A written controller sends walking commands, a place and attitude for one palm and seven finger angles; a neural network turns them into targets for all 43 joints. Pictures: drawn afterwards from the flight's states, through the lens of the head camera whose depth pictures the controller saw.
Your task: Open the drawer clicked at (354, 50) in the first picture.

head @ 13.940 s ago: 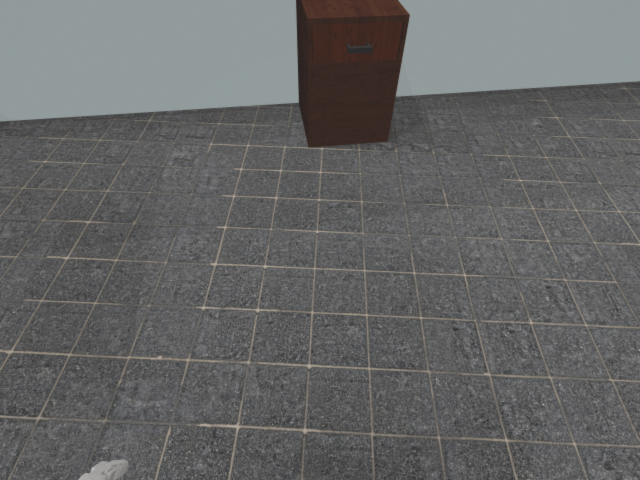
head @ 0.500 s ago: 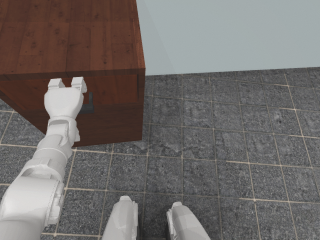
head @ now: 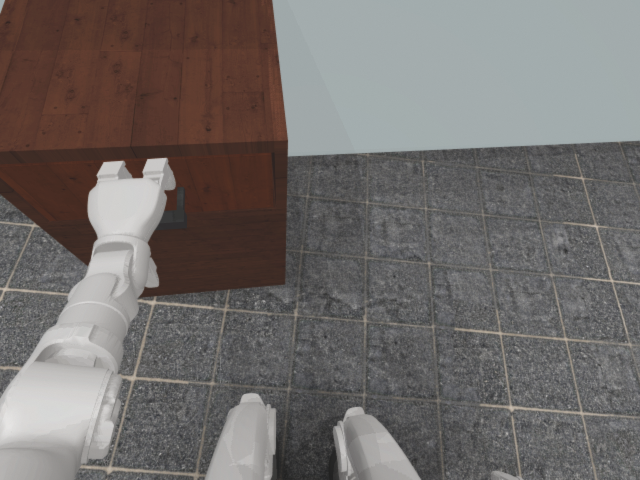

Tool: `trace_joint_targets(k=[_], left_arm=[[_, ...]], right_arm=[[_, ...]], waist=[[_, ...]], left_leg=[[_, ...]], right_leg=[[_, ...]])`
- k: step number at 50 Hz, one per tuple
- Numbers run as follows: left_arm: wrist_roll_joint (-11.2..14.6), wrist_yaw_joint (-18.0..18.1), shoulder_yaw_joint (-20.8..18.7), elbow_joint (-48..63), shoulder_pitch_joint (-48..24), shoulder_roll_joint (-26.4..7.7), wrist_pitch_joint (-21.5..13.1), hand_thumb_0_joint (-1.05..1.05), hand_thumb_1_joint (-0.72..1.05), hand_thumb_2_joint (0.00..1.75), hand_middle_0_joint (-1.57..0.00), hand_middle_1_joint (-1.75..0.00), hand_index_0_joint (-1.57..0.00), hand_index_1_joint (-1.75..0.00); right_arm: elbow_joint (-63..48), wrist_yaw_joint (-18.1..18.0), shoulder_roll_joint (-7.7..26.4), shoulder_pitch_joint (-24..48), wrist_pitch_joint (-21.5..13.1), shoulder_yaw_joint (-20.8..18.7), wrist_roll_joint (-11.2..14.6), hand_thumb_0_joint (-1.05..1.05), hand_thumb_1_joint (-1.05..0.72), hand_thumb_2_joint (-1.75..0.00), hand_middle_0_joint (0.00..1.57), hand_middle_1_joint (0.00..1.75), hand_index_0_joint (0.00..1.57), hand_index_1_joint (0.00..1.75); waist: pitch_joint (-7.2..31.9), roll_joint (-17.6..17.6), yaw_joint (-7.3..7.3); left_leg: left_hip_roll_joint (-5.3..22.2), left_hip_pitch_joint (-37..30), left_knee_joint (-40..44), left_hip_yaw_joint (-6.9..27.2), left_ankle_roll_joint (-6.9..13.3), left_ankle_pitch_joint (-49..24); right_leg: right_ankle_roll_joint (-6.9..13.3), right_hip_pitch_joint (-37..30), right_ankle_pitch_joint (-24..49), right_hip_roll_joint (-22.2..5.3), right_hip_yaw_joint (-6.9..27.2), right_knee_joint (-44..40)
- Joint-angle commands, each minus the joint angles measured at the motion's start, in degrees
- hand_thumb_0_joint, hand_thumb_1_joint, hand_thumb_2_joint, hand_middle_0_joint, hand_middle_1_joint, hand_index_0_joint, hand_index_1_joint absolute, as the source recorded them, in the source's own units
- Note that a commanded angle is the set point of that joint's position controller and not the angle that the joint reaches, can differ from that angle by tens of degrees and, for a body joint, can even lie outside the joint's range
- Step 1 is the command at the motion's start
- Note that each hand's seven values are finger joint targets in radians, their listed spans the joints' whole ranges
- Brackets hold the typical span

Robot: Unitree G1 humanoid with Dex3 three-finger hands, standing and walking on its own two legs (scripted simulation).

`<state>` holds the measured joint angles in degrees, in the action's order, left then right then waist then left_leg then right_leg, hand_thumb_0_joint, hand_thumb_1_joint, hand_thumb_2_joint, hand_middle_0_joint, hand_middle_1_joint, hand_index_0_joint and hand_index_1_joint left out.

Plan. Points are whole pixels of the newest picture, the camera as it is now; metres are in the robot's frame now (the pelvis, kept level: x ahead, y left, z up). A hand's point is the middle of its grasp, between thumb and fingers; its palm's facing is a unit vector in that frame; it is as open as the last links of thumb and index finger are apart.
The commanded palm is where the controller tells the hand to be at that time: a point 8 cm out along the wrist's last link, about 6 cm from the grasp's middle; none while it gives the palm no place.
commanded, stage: move the hooked fingers above the handle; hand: left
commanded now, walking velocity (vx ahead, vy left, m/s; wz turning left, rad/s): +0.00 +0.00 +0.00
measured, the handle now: (151, 208) +0.51 +0.26 -0.12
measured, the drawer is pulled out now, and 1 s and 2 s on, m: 0.00 0.00 0.00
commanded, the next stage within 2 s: lower the fingers behind the handle in 0.60 s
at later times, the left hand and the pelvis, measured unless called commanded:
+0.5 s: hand (143, 226) +0.45 +0.24 -0.06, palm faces -0.06 -0.05 -1.00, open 13.8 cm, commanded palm +0.44 +0.22 +0.00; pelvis +0.00 +0.00 +0.00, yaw +0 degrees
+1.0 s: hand (144, 235) +0.45 +0.24 -0.08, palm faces -0.04 -0.05 -1.00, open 13.8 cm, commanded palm +0.44 +0.22 -0.02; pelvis -0.01 +0.01 -0.01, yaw -1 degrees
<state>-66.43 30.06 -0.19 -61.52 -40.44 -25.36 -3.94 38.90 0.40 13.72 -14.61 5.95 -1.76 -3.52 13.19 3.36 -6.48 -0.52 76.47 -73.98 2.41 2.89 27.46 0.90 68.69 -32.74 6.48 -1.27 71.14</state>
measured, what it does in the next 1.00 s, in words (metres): stands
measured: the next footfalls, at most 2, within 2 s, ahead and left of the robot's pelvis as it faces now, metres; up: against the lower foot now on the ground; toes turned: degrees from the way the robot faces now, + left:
none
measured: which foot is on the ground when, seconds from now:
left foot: down 0.00-1.00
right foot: down 0.00-1.00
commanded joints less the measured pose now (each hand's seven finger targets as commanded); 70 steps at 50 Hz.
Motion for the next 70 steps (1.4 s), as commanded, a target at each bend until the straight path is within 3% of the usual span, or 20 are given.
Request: trace_joint_targets(k=[1,4,9,10,15,18,27,29,31,32,34,37,40,42,44,50,56,60,68,70], left_arm=[[-0.7,4.5,-4.4,10.1,-18.5,-12.4,0.9,0.0,-0.5,0.3,-0.3,-1.2,-0.3,-1.2],[-0.4,5.0,-6.7,10.1,-17.2,-15.4,2.3,0.0,-0.5,0.3,-0.3,-1.2,-0.3,-1.2],[0.2,4.2,-6.0,15.2,-17.6,-14.6,1.8,0.0,-0.5,0.3,-0.3,-1.2,-0.3,-1.2],[0.9,3.9,-4.2,16.1,-17.7,-12.2,1.5,0.0,-0.5,0.3,-0.3,-1.2,-0.3,-1.2],[1.1,3.0,-1.5,13.1,-17.7,-9.1,1.0,0.0,-0.5,0.3,-0.3,-1.2,-0.3,-1.2],[1.1,2.9,-1.5,12.0,-20.1,-9.7,0.5,0.0,-0.5,0.3,-0.3,-1.2,-0.3,-1.2],[0.1,4.2,-5.5,10.9,-13.3,-12.9,0.9,0.0,-0.5,0.3,-0.3,-1.2,-0.3,-1.2],[-0.1,4.3,-4.8,12.2,-14.7,-11.8,1.1,0.0,-0.5,0.3,-0.3,-1.2,-0.3,-1.2],[0.1,4.4,-5.6,12.7,-14.3,-12.9,1.1,0.0,-0.5,0.3,-0.3,-1.2,-0.3,-1.2],[0.7,4.4,-4.1,12.8,-13.9,-10.8,1.2,0.0,-0.5,0.3,-0.3,-1.2,-0.3,-1.2],[0.5,4.4,-5.3,13.4,-15.9,-12.8,0.7,0.0,-0.5,0.3,-0.3,-1.2,-0.3,-1.2],[0.0,4.8,-2.1,12.0,-18.3,-9.3,0.4,0.0,-0.5,0.3,-0.3,-1.2,-0.3,-1.2],[-0.2,5.1,-1.5,9.6,-20.1,-8.6,0.4,0.0,-0.5,0.3,-0.3,-1.2,-0.3,-1.2],[-0.3,5.2,-2.1,8.7,-20.4,-9.6,0.5,0.0,-0.5,0.3,-0.3,-1.2,-0.3,-1.2],[-0.6,5.3,-2.2,9.9,-21.5,-9.5,0.2,0.0,-0.5,0.3,-0.3,-1.2,-0.3,-1.2],[-0.8,5.5,-3.8,9.5,-19.2,-10.9,1.3,0.0,-0.5,0.3,-0.3,-1.2,-0.3,-1.2],[-0.8,5.8,-4.2,10.0,-21.2,-11.8,1.4,0.0,-0.5,0.3,-0.3,-1.2,-0.3,-1.2],[-0.9,6.2,-3.6,9.9,-21.8,-10.8,1.2,0.0,-0.5,0.3,-0.3,-1.2,-0.3,-1.2],[-0.4,5.7,-4.2,9.3,-20.7,-12.0,1.6,0.0,-0.5,0.3,-0.3,-1.2,-0.3,-1.2],[0.0,5.4,-4.6,8.8,-19.5,-12.5,1.6,0.0,-0.5,0.3,-0.3,-1.2,-0.3,-1.2]], right_arm=[[-3.3,-0.1,9.5,-7.1,0.3,-3.6,-0.3,0.0,-0.9,-0.9,0.2,0.3,0.2,0.3],[-3.8,0.0,9.7,-6.8,0.7,-3.3,-0.1,0.0,-0.9,-0.9,0.2,0.3,0.2,0.3],[-4.0,-0.2,9.6,-6.6,0.3,-3.9,0.1,0.0,-0.9,-0.9,0.2,0.3,0.2,0.3],[-3.6,-0.3,9.3,-6.8,0.2,-4.0,0.0,0.0,-0.9,-0.9,0.2,0.3,0.2,0.3],[-2.3,-0.5,9.2,-7.1,0.1,-4.1,0.1,0.0,-0.9,-0.9,0.2,0.3,0.2,0.3],[-1.8,-0.6,9.2,-7.1,0.0,-3.9,0.0,0.0,-0.9,-0.9,0.2,0.3,0.2,0.3],[-3.5,0.1,9.3,-6.9,1.0,-3.6,-0.2,0.0,-0.9,-0.9,0.2,0.3,0.2,0.3],[-3.6,0.4,9.4,-6.7,1.2,-3.8,-0.1,0.0,-0.9,-0.9,0.2,0.3,0.2,0.3],[-3.4,0.3,9.6,-6.8,1.2,-4.0,-0.1,0.0,-0.9,-0.9,0.2,0.3,0.2,0.3],[-3.6,0.3,9.4,-6.8,1.1,-4.0,-0.1,0.0,-0.9,-0.9,0.2,0.3,0.2,0.3],[-3.0,0.0,9.8,-7.0,0.9,-4.1,0.0,0.0,-0.9,-0.9,0.2,0.3,0.2,0.3],[-2.3,-0.1,9.6,-7.0,0.5,-4.3,-0.2,0.0,-0.9,-0.9,0.2,0.3,0.2,0.3],[-1.6,-0.1,9.7,-7.1,0.1,-4.3,-0.3,0.0,-0.9,-0.9,0.2,0.3,0.2,0.3],[-1.7,0.0,9.8,-7.0,-0.1,-4.0,-0.4,0.0,-0.9,-0.9,0.2,0.3,0.2,0.3],[-1.9,0.2,9.9,-7.2,-0.1,-4.2,-0.6,0.0,-0.9,-0.9,0.2,0.3,0.2,0.3],[-2.6,0.6,9.9,-6.8,0.5,-3.8,-0.7,0.0,-0.9,-0.9,0.2,0.3,0.2,0.3],[-2.3,0.7,10.1,-7.0,0.2,-3.7,-0.6,0.0,-0.9,-0.9,0.2,0.3,0.2,0.3],[-1.8,0.6,9.9,-7.3,-0.4,-3.9,-0.8,0.0,-0.9,-0.9,0.2,0.3,0.2,0.3],[-1.5,0.9,9.8,-7.0,-0.9,-3.4,-0.9,0.0,-0.9,-0.9,0.2,0.3,0.2,0.3],[-1.3,0.8,9.8,-7.4,-1.0,-3.5,-0.7,0.0,-0.9,-0.9,0.2,0.3,0.2,0.3]], waist=[[26.9,5.8,-0.2],[28.6,4.8,0.53],[33.3,5.7,0.43],[32.7,5.5,-0.19],[27.1,3.6,-1.46],[25.2,4.3,-1.8],[27.8,4.1,1.17],[29.0,5.9,0.82],[28.7,4.0,0.73],[27.8,3.9,0.45],[28.6,3.0,0.02],[25.2,3.8,-1.37],[24.3,4.6,-2.02],[24.4,5.1,-1.53],[28.1,7.0,-1.3],[28.2,8.0,-0.09],[29.2,5.3,-1.02],[29.3,6.5,-1.28],[29.7,6.8,-0.82],[30.0,4.7,-0.97]], left_leg=[[1.7,-31.9,5.8,1.0,-0.3,-19.8],[1.4,-30.9,5.6,0.5,-0.2,-20.8],[1.7,-35.8,6.1,0.8,-0.3,-23.4],[1.8,-36.5,6.1,0.8,-0.2,-23.7],[1.8,-34.7,7.0,1.1,-0.1,-19.9],[1.6,-33.2,7.2,1.3,-0.2,-18.6],[1.6,-32.4,6.5,0.3,-0.2,-22.5],[2.0,-35.2,6.8,1.2,-0.7,-23.7],[2.1,-34.6,6.9,1.1,-0.5,-22.9],[1.9,-34.3,7.3,1.1,-0.4,-21.6],[2.1,-34.7,7.3,1.7,-0.4,-20.9],[2.2,-33.8,7.2,2.2,-0.5,-17.2],[2.4,-34.0,7.0,3.4,-0.8,-15.2],[2.1,-32.4,6.5,3.0,-0.8,-14.3],[2.3,-34.7,5.8,3.7,-1.1,-17.0],[2.6,-33.4,4.5,3.8,-1.4,-18.3],[2.7,-30.5,3.0,3.9,-0.9,-15.7],[2.7,-30.3,2.0,4.3,-1.0,-14.5],[2.3,-26.4,0.0,3.0,-0.7,-14.4],[2.2,-25.0,-1.0,2.3,-0.3,-14.2]], right_leg=[[2.3,-2.3,15.9,-1.2,-0.8,-8.4],[2.1,-5.6,18.5,-1.2,-0.4,-7.9],[1.7,-7.1,20.8,-1.3,-0.3,-8.3],[1.8,-7.3,21.0,-1.3,-0.4,-8.8],[1.8,-4.8,17.3,-1.2,-0.7,-10.2],[2.0,-3.7,16.1,-1.4,-0.6,-10.3],[2.3,-7.2,20.4,-1.1,-0.5,-8.7],[2.2,-4.7,19.5,-1.2,-1.0,-8.2],[2.0,-5.7,19.3,-1.2,-0.8,-8.6],[2.1,-6.1,18.5,-1.1,-0.9,-9.2],[1.8,-5.0,17.4,-1.2,-1.0,-8.8],[2.0,-1.2,13.4,-1.3,-1.4,-9.2],[2.2,2.9,11.1,-1.3,-2.0,-8.1],[2.4,2.8,10.7,-1.3,-1.9,-7.6],[2.4,4.1,11.8,-1.4,-2.1,-6.0],[2.7,4.7,11.9,-1.2,-2.5,-4.2],[2.2,5.2,11.1,-1.2,-2.3,-3.3],[2.2,7.6,9.9,-1.2,-2.4,-2.3],[2.3,6.7,10.7,-0.9,-2.0,-1.0],[2.0,5.8,11.2,-0.8,-1.8,-1.0]])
